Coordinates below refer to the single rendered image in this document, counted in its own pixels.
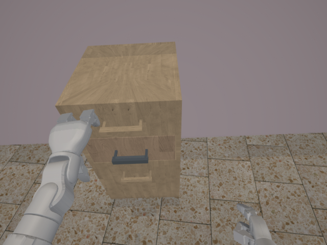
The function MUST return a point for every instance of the right robot hand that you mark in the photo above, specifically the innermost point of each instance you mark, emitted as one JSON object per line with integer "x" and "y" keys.
{"x": 247, "y": 234}

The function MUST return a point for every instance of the left robot hand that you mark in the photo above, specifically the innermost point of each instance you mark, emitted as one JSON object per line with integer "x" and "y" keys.
{"x": 71, "y": 135}

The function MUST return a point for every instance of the drawer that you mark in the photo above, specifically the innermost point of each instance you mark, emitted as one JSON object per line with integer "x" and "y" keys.
{"x": 159, "y": 147}

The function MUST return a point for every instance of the cabinet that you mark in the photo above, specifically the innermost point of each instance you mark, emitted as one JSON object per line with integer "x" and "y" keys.
{"x": 130, "y": 85}

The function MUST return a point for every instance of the robot left forearm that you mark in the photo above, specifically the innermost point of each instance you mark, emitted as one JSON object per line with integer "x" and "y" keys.
{"x": 51, "y": 201}

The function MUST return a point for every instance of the handle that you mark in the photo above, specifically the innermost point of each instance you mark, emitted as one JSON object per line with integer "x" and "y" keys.
{"x": 121, "y": 131}
{"x": 130, "y": 159}
{"x": 136, "y": 180}

